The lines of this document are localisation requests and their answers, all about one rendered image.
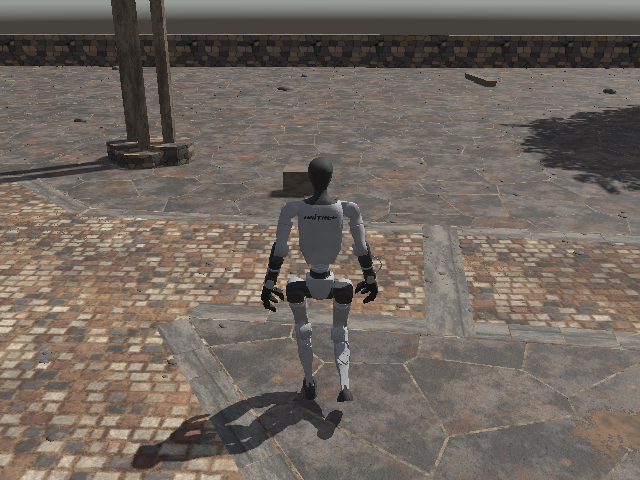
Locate robot right hand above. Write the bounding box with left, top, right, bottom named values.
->
left=355, top=280, right=378, bottom=304

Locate left robot upper arm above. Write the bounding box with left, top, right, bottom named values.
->
left=273, top=201, right=300, bottom=257

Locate robot head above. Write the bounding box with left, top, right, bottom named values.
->
left=303, top=157, right=338, bottom=205

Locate right robot upper arm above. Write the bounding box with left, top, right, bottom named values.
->
left=341, top=201, right=368, bottom=257

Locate right robot thigh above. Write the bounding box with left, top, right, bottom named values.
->
left=331, top=278, right=353, bottom=343

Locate robot left hand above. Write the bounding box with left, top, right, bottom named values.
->
left=261, top=286, right=284, bottom=312

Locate right robot forearm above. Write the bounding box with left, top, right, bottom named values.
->
left=358, top=241, right=377, bottom=284

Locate left robot forearm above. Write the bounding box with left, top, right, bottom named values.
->
left=263, top=242, right=284, bottom=289

